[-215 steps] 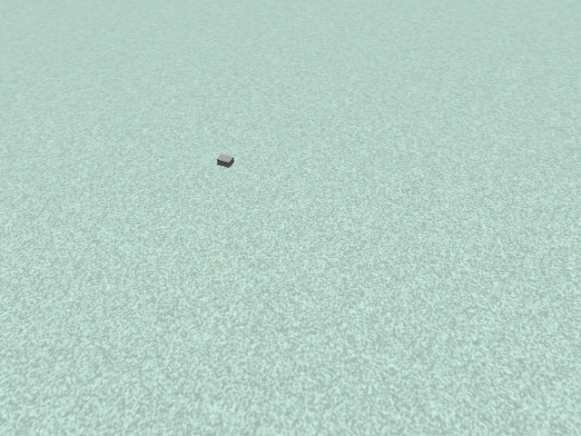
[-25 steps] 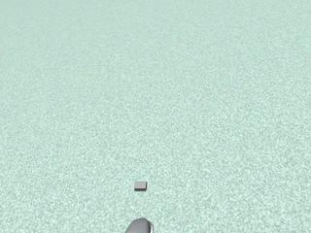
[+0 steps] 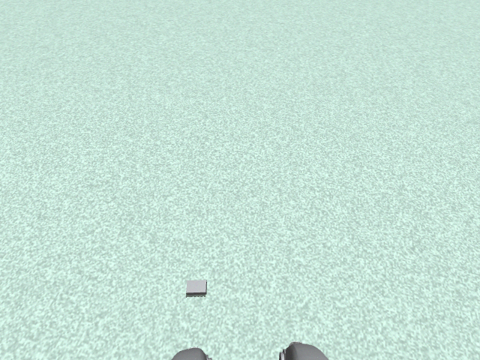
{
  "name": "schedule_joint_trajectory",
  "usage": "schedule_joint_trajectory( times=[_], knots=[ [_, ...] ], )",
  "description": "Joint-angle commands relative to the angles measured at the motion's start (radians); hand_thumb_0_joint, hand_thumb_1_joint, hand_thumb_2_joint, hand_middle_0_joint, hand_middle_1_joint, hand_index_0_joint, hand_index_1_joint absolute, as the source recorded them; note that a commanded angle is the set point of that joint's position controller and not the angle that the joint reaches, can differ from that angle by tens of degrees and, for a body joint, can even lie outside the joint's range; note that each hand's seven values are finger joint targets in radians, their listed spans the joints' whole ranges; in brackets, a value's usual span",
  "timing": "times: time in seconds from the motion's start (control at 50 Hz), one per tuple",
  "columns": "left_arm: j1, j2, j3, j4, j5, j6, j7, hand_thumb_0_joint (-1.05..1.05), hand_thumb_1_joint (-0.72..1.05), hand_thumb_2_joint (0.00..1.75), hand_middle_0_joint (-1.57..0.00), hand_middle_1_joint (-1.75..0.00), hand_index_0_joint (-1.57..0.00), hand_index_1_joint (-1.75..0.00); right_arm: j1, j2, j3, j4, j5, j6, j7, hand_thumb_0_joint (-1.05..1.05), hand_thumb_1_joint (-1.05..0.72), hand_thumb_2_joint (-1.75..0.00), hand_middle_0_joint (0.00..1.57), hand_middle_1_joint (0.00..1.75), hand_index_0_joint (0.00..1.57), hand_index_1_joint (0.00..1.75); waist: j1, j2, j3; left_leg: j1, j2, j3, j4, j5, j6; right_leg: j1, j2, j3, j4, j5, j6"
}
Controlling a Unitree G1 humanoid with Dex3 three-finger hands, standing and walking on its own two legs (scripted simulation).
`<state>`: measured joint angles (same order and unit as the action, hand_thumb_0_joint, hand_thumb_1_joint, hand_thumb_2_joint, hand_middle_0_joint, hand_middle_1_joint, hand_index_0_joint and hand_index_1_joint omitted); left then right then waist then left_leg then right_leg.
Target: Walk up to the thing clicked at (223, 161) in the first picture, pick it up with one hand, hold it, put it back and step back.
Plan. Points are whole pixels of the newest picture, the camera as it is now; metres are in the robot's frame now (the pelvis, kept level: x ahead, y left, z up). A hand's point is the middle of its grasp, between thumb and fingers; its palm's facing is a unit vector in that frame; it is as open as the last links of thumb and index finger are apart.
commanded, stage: walk up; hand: left
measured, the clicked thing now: (196, 287) +0.44 +0.20 -0.73
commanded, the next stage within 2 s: stand in 1.88 s
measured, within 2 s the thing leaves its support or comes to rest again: neither
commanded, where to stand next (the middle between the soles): +0.07 -0.05 m, yaw +1 degrees
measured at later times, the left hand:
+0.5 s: hand out of the picture +0.10 +0.21 -0.14, palm faces -0.02 -0.95 -0.32, open 7.4 cm
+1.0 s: hand out of the picture +0.13 +0.23 -0.12, palm faces +0.03 -0.95 -0.31, open 7.4 cm
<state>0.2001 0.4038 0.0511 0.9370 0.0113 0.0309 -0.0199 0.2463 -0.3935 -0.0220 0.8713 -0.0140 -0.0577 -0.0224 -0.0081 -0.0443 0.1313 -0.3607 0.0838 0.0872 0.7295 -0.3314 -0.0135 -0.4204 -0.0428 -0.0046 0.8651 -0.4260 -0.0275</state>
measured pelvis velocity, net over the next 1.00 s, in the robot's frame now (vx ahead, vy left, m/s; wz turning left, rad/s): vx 0.02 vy -0.02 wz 0.01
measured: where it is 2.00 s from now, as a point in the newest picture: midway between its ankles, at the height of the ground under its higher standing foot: outside the picture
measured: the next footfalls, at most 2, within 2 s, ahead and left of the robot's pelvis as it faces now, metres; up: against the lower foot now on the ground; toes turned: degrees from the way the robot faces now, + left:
right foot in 0.04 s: +0.06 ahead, -0.13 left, +0.00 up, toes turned -2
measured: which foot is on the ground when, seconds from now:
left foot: down 0.00-1.00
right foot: up 0.00-0.02, down 0.04-1.00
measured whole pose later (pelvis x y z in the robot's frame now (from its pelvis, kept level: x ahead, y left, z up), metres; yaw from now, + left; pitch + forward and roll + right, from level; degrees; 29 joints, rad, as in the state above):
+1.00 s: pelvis +0.02 -0.02 +0.03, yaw +1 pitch -2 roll +0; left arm 0.05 0.36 0.04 1.09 0.00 0.03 -0.03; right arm 0.12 -0.36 0.02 1.10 -0.02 -0.05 -0.02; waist 0.00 -0.01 0.05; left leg -0.18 0.03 0.01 0.44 -0.22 -0.02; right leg -0.17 -0.01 -0.05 0.44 -0.24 -0.01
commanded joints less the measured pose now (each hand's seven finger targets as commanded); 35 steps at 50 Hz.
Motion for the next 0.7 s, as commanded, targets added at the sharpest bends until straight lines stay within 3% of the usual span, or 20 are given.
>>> schedule_joint_trajectory(
  times=[0.0, 0.02, 0.04, 0.06, 0.08, 0.1, 0.14, 0.22, 0.24, 0.26, 0.28, 0.3, 0.32, 0.36, 0.38, 0.4, 0.44, 0.5, 0.56, 0.68],
  knots=[
    [0.088, 0.17, 0.057, -0.04, 0.009, -0.023, 0.006, 0.0, 0.9, 0.9, -0.2, -0.3, -0.2, -0.3, -0.028, -0.301, -0.086, -0.069, 0.012, -0.004, -0.026, 0.0, -0.9, -0.9, 0.2, 0.3, 0.2, 0.3, 0.039, 0.19, -0.193, 0.04, 0.204, -0.192, -0.108, 0.447, 0.177, 0.16, 0.014, -0.031, -0.202, 0.112, -0.026],
    [0.094, 0.184, 0.065, -0.031, 0.014, -0.029, 0.008, 0.0, 0.9, 0.9, -0.2, -0.3, -0.2, -0.3, -0.032, -0.272, -0.075, -0.064, 0.016, 0.002, -0.025, 0.0, -0.9, -0.9, 0.2, 0.3, 0.2, 0.3, 0.051, 0.149, -0.196, 0.001, 0.167, -0.167, -0.063, 0.355, 0.136, 0.215, 0.022, -0.017, -0.279, 0.167, -0.039],
    [0.099, 0.229, 0.079, -0.035, 0.022, -0.035, 0.011, 0.0, 0.9, 0.9, -0.2, -0.3, -0.2, -0.3, -0.007, -0.239, -0.066, -0.062, 0.019, 0.006, -0.026, 0.0, -0.9, -0.9, 0.2, 0.3, 0.2, 0.3, 0.051, 0.028, -0.211, -0.053, 0.113, -0.124, 0.036, 0.232, 0.093, 0.264, -0.059, 0.116, -0.352, 0.232, -0.064],
    [0.065, 0.281, 0.089, -0.057, 0.032, -0.045, 0.013, 0.0, 0.9, 0.9, -0.2, -0.3, -0.2, -0.3, 0.013, -0.186, -0.047, -0.064, 0.026, 0.008, -0.025, 0.0, -0.9, -0.9, 0.2, 0.3, 0.2, 0.3, 0.03, -0.128, -0.186, -0.171, 0.008, -0.049, 0.156, 0.039, 0.041, 0.291, -0.201, 0.373, -0.423, 0.275, -0.13],
    [0.011, 0.301, 0.085, -0.071, 0.02, -0.041, 0.013, 0.0, 0.9, 0.9, -0.2, -0.3, -0.2, -0.3, -0.051, -0.207, -0.053, -0.053, 0.024, 0.013, -0.038, 0.0, -0.9, -0.9, 0.2, 0.3, 0.2, 0.3, 0.052, -0.171, -0.18, -0.158, -0.05, -0.028, 0.199, -0.281, 0.038, 0.222, -0.286, 0.431, -0.439, 0.313, -0.251],
    [-0.025, 0.285, 0.079, -0.081, 0.02, -0.039, 0.009, 0.0, 0.9, 0.9, -0.2, -0.3, -0.2, -0.3, -0.034, -0.229, -0.059, -0.024, 0.017, 0.011, -0.04, 0.0, -0.9, -0.9, 0.2, 0.3, 0.2, 0.3, 0.037, -0.17, -0.158, -0.08, -0.022, -0.061, 0.206, -0.289, 0.034, 0.136, -0.296, 0.426, -0.433, 0.321, -0.256],
    [-0.053, 0.231, 0.061, -0.095, 0.02, -0.035, 0.01, 0.0, 0.9, 0.9, -0.2, -0.3, -0.2, -0.3, -0.011, -0.232, -0.057, 0.008, 0.024, 0.001, -0.026, 0.0, -0.9, -0.9, 0.2, 0.3, 0.2, 0.3, 0.012, -0.126, -0.133, -0.048, -0.044, -0.047, 0.113, -0.203, 0.043, 0.131, -0.188, 0.246, -0.378, 0.367, -0.192],
    [-0.095, 0.202, 0.046, -0.095, 0.003, -0.032, 0.011, 0.0, 0.9, 0.9, -0.2, -0.3, -0.2, -0.3, 0.065, -0.205, -0.046, 0.073, 0.016, -0.017, -0.025, 0.0, -0.9, -0.9, 0.2, 0.3, 0.2, 0.3, -0.016, -0.121, -0.199, 0.163, -0.045, -0.045, -0.191, 0.154, 0.049, 0.104, -0.12, 0.139, -0.239, 0.448, -0.115],
    [-0.103, 0.177, 0.036, -0.1, -0.004, -0.03, 0.008, 0.0, 0.9, 0.9, -0.2, -0.3, -0.2, -0.3, 0.067, -0.235, -0.054, 0.074, 0.004, -0.025, -0.028, 0.0, -0.9, -0.9, 0.2, 0.3, 0.2, 0.3, -0.027, -0.057, -0.221, 0.239, 0.038, -0.172, -0.229, 0.2, 0.086, 0.026, -0.104, 0.121, -0.173, 0.401, -0.073],
    [-0.108, 0.146, 0.029, -0.099, -0.008, -0.027, 0.005, 0.0, 0.9, 0.9, -0.2, -0.3, -0.2, -0.3, 0.041, -0.277, -0.06, 0.066, -0.008, -0.032, -0.029, 0.0, -0.9, -0.9, 0.2, 0.3, 0.2, 0.3, -0.015, 0.052, -0.201, 0.222, 0.166, -0.377, -0.309, 0.174, 0.139, -0.036, -0.035, 0.073, -0.101, 0.247, -0.023],
    [-0.075, 0.163, 0.037, -0.069, -0.01, -0.019, 0.01, 0.0, 0.9, 0.9, -0.2, -0.3, -0.2, -0.3, -0.025, -0.324, -0.065, 0.055, 0.0, -0.03, -0.022, 0.0, -0.9, -0.9, 0.2, 0.3, 0.2, 0.3, 0.018, 0.121, -0.15, 0.1, 0.26, -0.452, -0.331, 0.073, 0.226, 0.031, 0.0, 0.02, -0.097, -0.02, -0.011],
    [-0.052, 0.176, 0.04, -0.048, -0.001, -0.024, 0.011, 0.0, 0.9, 0.9, -0.2, -0.3, -0.2, -0.3, -0.093, -0.322, -0.064, 0.047, -0.001, -0.027, -0.015, 0.0, -0.9, -0.9, 0.2, 0.3, 0.2, 0.3, 0.04, 0.127, -0.128, 0.031, 0.252, -0.423, -0.321, 0.031, 0.23, 0.106, -0.015, 0.038, -0.137, -0.054, -0.019],
    [-0.031, 0.171, 0.038, -0.033, 0.004, -0.035, 0.008, 0.0, 0.9, 0.9, -0.2, -0.3, -0.2, -0.3, -0.131, -0.283, -0.048, 0.047, -0.003, -0.023, -0.01, 0.0, -0.9, -0.9, 0.2, 0.3, 0.2, 0.3, 0.063, 0.112, -0.128, 0.007, 0.196, -0.329, -0.287, 0.033, 0.178, 0.156, -0.03, 0.067, -0.25, 0.014, -0.029],
    [-0.062, 0.211, 0.048, -0.021, 0.007, -0.052, 0.001, 0.0, 0.9, 0.9, -0.2, -0.3, -0.2, -0.3, -0.122, -0.216, -0.025, 0.053, 0.008, -0.016, -0.004, 0.0, -0.9, -0.9, 0.2, 0.3, 0.2, 0.3, 0.039, 0.031, -0.112, -0.032, 0.018, -0.13, -0.177, 0.064, 0.063, 0.19, -0.103, 0.202, -0.409, 0.138, -0.077],
    [-0.084, 0.233, 0.051, -0.021, 0.005, -0.053, 0.001, 0.0, 0.9, 0.9, -0.2, -0.3, -0.2, -0.3, -0.104, -0.2, -0.021, 0.067, 0.008, -0.011, -0.004, 0.0, -0.9, -0.9, 0.2, 0.3, 0.2, 0.3, 0.025, -0.001, -0.088, -0.026, -0.04, -0.075, -0.117, -0.023, 0.039, 0.141, -0.165, 0.281, -0.477, 0.05, -0.106],
    [-0.108, 0.243, 0.05, -0.022, 0.005, -0.051, 0.001, 0.0, 0.9, 0.9, -0.2, -0.3, -0.2, -0.3, -0.085, -0.203, -0.024, 0.085, 0.008, -0.003, -0.003, 0.0, -0.9, -0.9, 0.2, 0.3, 0.2, 0.3, 0.011, -0.001, -0.069, 0.016, -0.055, -0.049, -0.096, -0.107, 0.037, 0.082, -0.207, 0.306, -0.529, -0.065, -0.132],
    [-0.152, 0.224, 0.042, -0.024, 0.008, -0.045, -0.001, 0.0, 0.9, 0.9, -0.2, -0.3, -0.2, -0.3, -0.057, -0.197, -0.025, 0.117, 0.004, -0.002, 0.002, 0.0, -0.9, -0.9, 0.2, 0.3, 0.2, 0.3, -0.005, -0.001, -0.059, 0.098, -0.047, -0.066, -0.177, -0.038, 0.04, 0.036, -0.179, 0.258, -0.543, -0.122, -0.106],
    [-0.174, 0.181, 0.03, -0.01, 0.004, -0.046, -0.002, 0.0, 0.9, 0.9, -0.2, -0.3, -0.2, -0.3, -0.057, -0.205, -0.026, 0.137, 0.005, -0.014, 0.003, 0.0, -0.9, -0.9, 0.2, 0.3, 0.2, 0.3, -0.005, -0.011, -0.126, 0.158, 0.002, -0.132, -0.261, 0.108, 0.059, 0.098, -0.096, 0.135, -0.486, 0.071, -0.045],
    [-0.177, 0.186, 0.033, 0.009, 0.002, -0.042, -0.003, 0.0, 0.9, 0.9, -0.2, -0.3, -0.2, -0.3, -0.075, -0.206, -0.019, 0.147, 0.002, -0.011, 0.0, 0.0, -0.9, -0.9, 0.2, 0.3, 0.2, 0.3, 0.009, -0.038, -0.124, 0.124, 0.003, -0.136, -0.282, 0.079, 0.05, 0.156, -0.095, 0.14, -0.513, 0.033, -0.037],
    [-0.183, 0.166, 0.03, 0.043, -0.007, -0.041, 0.0, 0.0, 0.9, 0.9, -0.2, -0.3, -0.2, -0.3, -0.084, -0.212, -0.01, 0.171, 0.002, -0.016, -0.006, 0.0, -0.9, -0.9, 0.2, 0.3, 0.2, 0.3, 0.012, 0.02, -0.183, 0.162, 0.029, -0.141, -0.309, 0.254, 0.047, 0.251, -0.09, 0.098, -0.489, 0.239, -0.032]
  ],
)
